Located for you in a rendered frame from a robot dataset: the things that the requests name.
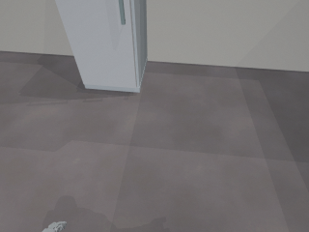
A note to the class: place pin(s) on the robot left hand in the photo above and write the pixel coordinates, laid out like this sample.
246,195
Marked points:
56,227

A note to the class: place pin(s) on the fridge door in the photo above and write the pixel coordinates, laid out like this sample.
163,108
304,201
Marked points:
103,47

